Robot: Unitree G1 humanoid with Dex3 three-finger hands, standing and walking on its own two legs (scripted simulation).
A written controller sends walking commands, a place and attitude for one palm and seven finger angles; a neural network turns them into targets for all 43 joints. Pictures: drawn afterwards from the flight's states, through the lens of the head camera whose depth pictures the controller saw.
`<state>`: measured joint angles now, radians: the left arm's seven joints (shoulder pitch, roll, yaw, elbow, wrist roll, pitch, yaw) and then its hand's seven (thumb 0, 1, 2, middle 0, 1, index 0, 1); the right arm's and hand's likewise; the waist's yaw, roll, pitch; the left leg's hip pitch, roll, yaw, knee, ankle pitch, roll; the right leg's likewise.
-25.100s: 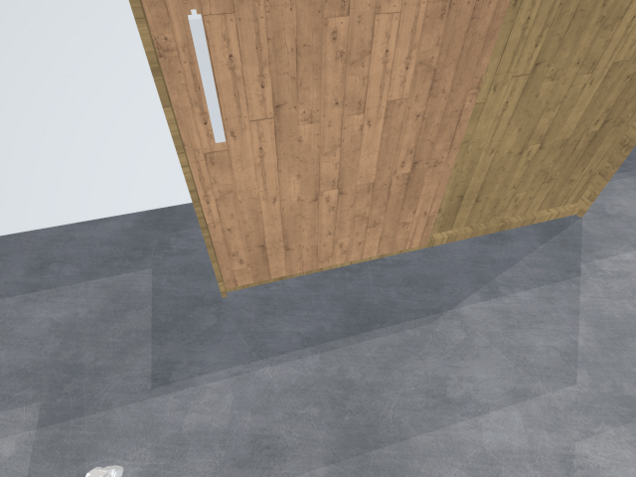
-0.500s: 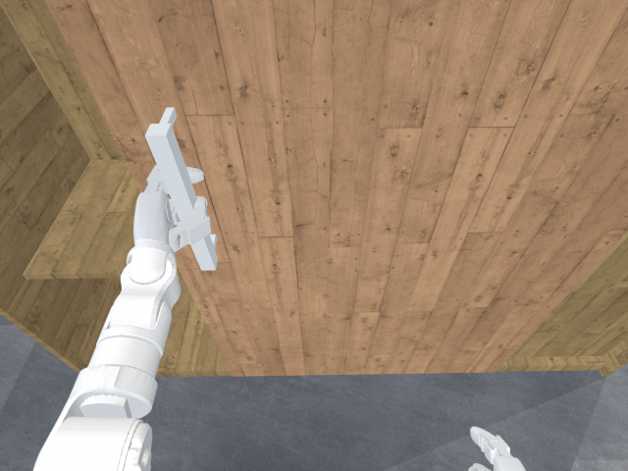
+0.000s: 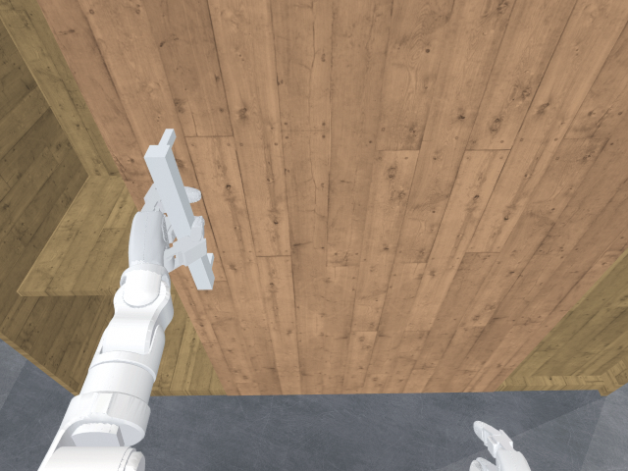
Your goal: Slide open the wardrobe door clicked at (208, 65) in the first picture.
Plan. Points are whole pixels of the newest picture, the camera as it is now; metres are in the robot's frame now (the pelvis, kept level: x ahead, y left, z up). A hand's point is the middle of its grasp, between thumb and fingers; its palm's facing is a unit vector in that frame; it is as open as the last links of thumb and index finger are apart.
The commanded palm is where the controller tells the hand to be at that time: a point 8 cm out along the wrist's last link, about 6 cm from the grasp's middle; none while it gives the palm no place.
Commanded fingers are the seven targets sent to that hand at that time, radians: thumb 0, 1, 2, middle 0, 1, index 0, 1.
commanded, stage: loosen the grip on the handle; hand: left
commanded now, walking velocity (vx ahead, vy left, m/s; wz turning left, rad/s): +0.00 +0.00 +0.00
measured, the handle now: (189, 218) +0.43 +0.22 +0.08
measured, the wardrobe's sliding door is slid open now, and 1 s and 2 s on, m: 0.44 0.44 0.44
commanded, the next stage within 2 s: slip the hand off the handle in 0.56 s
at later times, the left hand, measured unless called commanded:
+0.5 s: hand (191, 235) +0.38 +0.20 +0.10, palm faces +0.27 -0.95 -0.17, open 13.8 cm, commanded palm +0.34 +0.24 +0.10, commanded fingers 0.00 -0.55 0.20 -0.25 -1.15 -0.25 -1.15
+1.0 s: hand (164, 235) +0.38 +0.24 +0.09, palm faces +0.30 -0.94 -0.13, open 14.0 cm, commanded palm +0.34 +0.29 +0.10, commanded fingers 0.00 -0.55 0.20 -0.25 -1.15 -0.25 -1.15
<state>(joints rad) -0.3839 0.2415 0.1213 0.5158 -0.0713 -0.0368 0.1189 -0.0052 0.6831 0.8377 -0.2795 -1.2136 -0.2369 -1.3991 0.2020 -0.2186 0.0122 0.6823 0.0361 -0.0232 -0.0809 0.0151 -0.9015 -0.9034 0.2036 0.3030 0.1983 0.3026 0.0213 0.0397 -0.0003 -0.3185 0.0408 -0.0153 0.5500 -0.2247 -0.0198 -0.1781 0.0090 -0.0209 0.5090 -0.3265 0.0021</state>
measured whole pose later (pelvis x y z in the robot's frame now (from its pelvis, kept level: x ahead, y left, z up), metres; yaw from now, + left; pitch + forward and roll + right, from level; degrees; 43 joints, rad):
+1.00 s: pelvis -0.01 +0.01 -0.01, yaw -2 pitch +4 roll -1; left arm -0.40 0.34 0.31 0.57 -0.07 0.00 0.04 -0.01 -0.55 0.20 -0.31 -1.18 -0.37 -1.21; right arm 0.27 -0.24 0.01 0.65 0.04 -0.08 -0.07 0.01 -0.90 -0.90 0.21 0.30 0.20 0.30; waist -0.02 0.01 -0.09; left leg -0.47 0.04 0.01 0.66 -0.27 -0.01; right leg -0.36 0.01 0.01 0.66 -0.37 0.01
